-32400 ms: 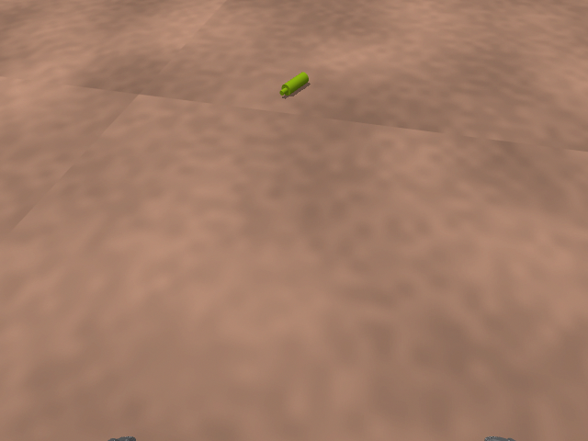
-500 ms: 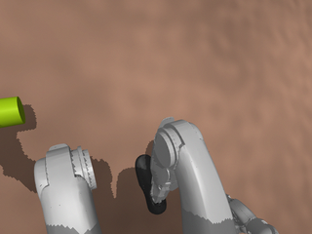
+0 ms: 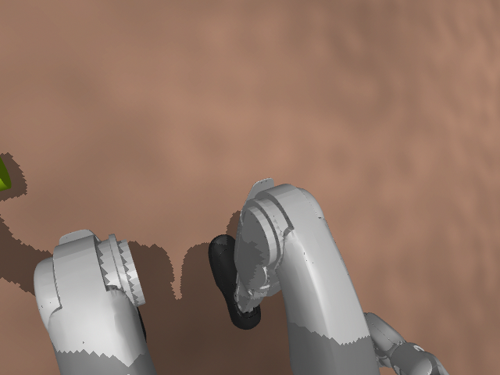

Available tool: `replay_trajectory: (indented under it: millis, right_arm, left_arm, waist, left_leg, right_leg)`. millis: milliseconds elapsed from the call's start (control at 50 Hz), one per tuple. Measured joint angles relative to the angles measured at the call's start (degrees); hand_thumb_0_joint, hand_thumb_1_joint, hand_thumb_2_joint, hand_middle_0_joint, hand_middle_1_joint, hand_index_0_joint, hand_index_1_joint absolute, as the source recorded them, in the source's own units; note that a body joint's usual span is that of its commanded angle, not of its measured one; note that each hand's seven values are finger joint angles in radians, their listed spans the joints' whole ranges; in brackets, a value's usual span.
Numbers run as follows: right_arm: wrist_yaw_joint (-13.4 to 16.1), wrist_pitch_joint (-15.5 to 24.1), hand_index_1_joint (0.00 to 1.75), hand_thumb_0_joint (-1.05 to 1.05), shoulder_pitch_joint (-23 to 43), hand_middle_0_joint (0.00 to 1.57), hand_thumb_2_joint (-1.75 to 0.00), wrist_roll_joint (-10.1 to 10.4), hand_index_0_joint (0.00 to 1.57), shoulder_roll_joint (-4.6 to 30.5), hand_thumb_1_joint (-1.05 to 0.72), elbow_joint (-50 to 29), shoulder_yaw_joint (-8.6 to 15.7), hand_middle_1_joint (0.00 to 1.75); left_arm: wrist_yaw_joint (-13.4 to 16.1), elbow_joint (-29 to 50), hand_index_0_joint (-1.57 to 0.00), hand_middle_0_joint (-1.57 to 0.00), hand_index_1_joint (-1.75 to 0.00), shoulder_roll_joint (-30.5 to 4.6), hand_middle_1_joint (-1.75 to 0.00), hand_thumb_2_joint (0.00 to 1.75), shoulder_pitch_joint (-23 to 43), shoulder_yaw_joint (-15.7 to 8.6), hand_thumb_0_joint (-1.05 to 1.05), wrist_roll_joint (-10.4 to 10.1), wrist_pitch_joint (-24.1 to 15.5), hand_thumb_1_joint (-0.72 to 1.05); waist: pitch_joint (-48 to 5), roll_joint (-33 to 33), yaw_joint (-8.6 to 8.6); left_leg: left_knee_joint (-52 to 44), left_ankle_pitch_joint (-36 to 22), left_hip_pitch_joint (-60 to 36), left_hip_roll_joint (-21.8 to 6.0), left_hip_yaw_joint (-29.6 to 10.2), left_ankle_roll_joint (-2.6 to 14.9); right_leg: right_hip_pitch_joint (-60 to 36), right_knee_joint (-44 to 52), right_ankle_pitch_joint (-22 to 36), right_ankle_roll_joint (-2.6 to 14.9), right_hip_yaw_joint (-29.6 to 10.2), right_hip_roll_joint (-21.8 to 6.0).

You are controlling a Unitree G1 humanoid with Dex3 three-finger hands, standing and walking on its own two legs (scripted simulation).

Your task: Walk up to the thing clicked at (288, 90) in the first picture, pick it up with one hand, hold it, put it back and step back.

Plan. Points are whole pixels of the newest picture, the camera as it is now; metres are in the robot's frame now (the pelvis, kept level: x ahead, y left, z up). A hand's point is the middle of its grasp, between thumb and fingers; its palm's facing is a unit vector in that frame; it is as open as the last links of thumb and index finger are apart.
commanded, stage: rest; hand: left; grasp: from above
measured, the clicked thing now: out of the picture +0.40 +0.38 -0.26
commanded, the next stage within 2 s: open in 0.12 s
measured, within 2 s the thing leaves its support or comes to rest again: rests again in 0.46 s
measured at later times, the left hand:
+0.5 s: hand out of the picture +0.40 +0.34 -0.24, palm faces -0.44 -0.12 -0.89, open 10.2 cm
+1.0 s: hand out of the picture +0.40 +0.35 -0.24, palm faces -0.47 -0.18 -0.86, open 13.6 cm
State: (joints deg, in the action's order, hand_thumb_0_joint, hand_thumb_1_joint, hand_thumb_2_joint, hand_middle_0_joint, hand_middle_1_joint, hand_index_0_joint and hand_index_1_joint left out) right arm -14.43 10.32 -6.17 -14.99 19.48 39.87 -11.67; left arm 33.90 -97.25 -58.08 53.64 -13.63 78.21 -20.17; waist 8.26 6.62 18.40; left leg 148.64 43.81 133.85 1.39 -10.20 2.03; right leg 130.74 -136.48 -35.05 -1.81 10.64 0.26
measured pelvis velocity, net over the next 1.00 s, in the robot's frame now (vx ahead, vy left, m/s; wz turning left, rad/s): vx -0.01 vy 0.00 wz -0.02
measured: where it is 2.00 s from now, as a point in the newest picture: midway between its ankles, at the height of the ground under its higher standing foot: (189, 328)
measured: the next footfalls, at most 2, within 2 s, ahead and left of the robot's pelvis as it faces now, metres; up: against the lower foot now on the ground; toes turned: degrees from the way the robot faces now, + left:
none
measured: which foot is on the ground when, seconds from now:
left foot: down 0.00-1.00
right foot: down 0.00-1.00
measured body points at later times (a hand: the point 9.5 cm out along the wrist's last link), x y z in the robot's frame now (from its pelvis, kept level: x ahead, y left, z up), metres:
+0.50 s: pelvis +0.00 +0.00 +0.00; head +0.25 +0.14 +0.34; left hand +0.42 +0.35 -0.19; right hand +0.09 -0.26 -0.05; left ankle +0.06 +0.11 -0.26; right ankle +0.12 -0.11 -0.26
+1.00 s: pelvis -0.01 +0.00 +0.01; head +0.25 +0.14 +0.34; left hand +0.42 +0.36 -0.19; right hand +0.06 -0.26 -0.05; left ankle +0.06 +0.11 -0.26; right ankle +0.12 -0.11 -0.26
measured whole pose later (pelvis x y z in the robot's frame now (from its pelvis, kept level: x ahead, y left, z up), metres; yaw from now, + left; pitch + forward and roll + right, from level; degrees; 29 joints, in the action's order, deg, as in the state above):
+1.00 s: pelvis -0.01 +0.00 +0.01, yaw -1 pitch +27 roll -15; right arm -14.5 11.0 -5.8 -14.3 19.9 38.0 -15.0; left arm 34.2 -97.7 -60.4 54.3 -9.9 78.3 -22.4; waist 8.4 8.2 19.0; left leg 147.9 43.2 132.7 1.1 -11.3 2.3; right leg 128.8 -134.5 -34.0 -2.3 11.5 0.9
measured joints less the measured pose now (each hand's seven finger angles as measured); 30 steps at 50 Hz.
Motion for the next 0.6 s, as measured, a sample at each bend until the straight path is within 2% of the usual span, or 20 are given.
replay_trajectory:
  millis: [140,300,360,480,600]
  right_arm:
    - [0.2,0.1,0.30,0.00,-0.2,0.20,-0.90,-0.4,0.20,-0.2,-0.91,0.3,-1.3,0.30]
    - [-0.8,2.4,0.30,0.00,0.9,0.21,-0.90,-0.9,0.20,0.1,-0.90,-0.1,-2.3,0.30]
    - [-1.3,3.5,0.30,0.00,1.5,0.21,-0.90,-1.0,0.20,0.3,-0.90,0.0,-2.3,0.30]
    - [-2.3,4.8,0.30,0.00,2.7,0.21,-0.90,-0.5,0.20,0.8,-0.90,-0.1,-2.2,0.30]
    - [-2.5,5.2,0.30,0.00,3.2,0.20,-0.90,0.1,0.20,1.4,-0.90,-1.2,-2.1,0.30]
  left_arm:
    - [1.7,-2.0,-0.71,-0.68,-0.57,-0.8,-0.61,0.57,-0.4,2.6,0.00,1.8,-1.2,-0.03]
    - [4.5,-3.2,-0.70,-0.68,-0.57,-0.5,-0.61,0.57,0.3,5.2,0.00,3.6,-0.1,-0.02]
    - [5.3,-3.1,-0.68,-0.65,-0.59,0.0,-0.62,0.60,0.6,5.6,0.00,3.6,0.7,-0.02]
    - [5.8,-3.2,-0.59,-0.57,-0.68,0.8,-0.69,0.70,1.9,6.0,0.00,1.9,2.7,-0.03]
    - [4.6,-3.2,-0.46,-0.45,-0.77,-0.3,-0.77,0.78,3.1,3.7,0.00,0.0,3.6,-0.11]
  waist:
    - [-1.5,0.7,0.65]
    - [-1.9,1.6,1.05]
    - [-1.9,1.7,0.96]
    - [-1.4,1.4,0.78]
    - [-0.3,0.8,1.12]
  left_leg:
    - [0.3,0.0,-0.4,-0.2,-0.4,0.45]
    - [0.5,-0.3,-0.5,-0.3,-0.4,0.73]
    - [0.4,-0.4,-0.4,-0.3,-0.5,0.63]
    - [0.2,-0.2,-0.3,-0.3,-0.6,0.36]
    - [0.0,0.0,-0.4,-0.2,-0.6,0.04]
  right_leg:
    - [-0.9,0.4,0.2,-0.50,0.4,0.3]
    - [-1.2,0.5,0.6,-0.82,0.4,0.5]
    - [-1.1,0.5,0.6,-0.78,0.4,0.5]
    - [-0.6,0.6,0.6,-0.56,0.4,0.5]
    - [-0.5,0.6,0.5,-0.23,0.5,0.4]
